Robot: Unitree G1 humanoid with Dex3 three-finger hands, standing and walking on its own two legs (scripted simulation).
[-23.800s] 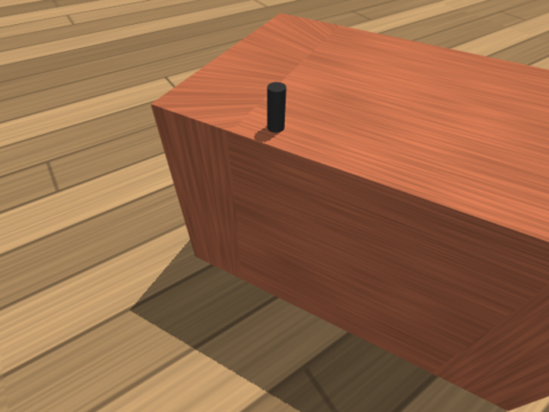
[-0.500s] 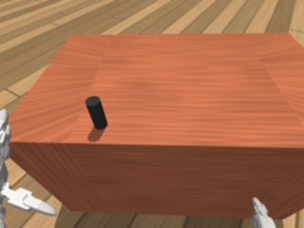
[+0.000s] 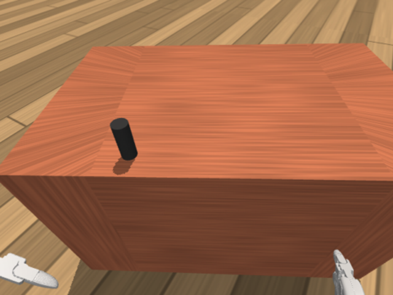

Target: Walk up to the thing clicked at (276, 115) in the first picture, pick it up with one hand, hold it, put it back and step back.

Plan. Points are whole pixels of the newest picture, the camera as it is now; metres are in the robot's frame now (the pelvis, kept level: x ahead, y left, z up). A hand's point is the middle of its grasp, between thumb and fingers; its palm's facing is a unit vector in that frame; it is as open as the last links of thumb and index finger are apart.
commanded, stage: home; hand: left
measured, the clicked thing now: (124, 140) +0.47 +0.21 +0.05
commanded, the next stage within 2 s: none
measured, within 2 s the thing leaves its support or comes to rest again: neither
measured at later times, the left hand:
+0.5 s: hand (97, 280) +0.17 +0.21 -0.03, palm faces +0.14 -0.96 -0.25, open 17.7 cm
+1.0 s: hand (119, 268) +0.21 +0.19 -0.08, palm faces +0.10 -0.96 -0.24, open 17.6 cm
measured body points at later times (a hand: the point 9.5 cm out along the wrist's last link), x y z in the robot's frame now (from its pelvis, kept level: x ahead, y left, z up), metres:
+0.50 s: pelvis +0.01 +0.01 +0.00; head +0.03 +0.01 +0.45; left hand +0.16 +0.26 -0.02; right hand +0.18 -0.21 -0.07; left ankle +0.03 +0.14 -0.72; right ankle +0.03 -0.13 -0.72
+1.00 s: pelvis +0.03 +0.01 -0.01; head +0.05 +0.01 +0.44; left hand +0.20 +0.24 -0.06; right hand +0.17 -0.23 -0.11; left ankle +0.03 +0.14 -0.72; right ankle +0.03 -0.13 -0.72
